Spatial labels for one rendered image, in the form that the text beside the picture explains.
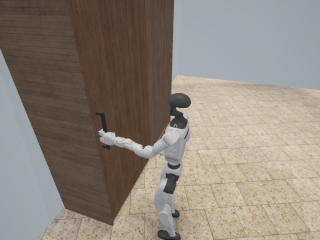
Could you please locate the left robot upper arm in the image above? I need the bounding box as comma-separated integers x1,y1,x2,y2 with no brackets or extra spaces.
144,129,180,159

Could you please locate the wardrobe door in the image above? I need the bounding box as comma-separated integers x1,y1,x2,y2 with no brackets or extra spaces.
66,0,150,221
145,0,171,146

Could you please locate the left robot hand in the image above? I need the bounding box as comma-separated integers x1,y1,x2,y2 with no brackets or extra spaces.
98,129,116,146

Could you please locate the right robot hand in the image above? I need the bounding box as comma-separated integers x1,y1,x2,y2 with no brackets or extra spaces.
158,150,164,158

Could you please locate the right robot upper arm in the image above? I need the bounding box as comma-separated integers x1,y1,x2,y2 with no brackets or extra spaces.
183,114,191,142

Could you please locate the robot left forearm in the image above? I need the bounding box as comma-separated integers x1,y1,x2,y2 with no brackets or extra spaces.
114,136,151,159

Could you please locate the left robot shin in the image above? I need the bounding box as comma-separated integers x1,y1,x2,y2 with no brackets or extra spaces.
156,210,175,237

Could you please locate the handle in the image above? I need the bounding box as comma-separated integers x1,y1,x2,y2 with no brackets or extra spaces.
95,112,110,150

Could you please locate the humanoid robot head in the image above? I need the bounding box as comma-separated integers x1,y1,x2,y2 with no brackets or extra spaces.
168,93,191,129

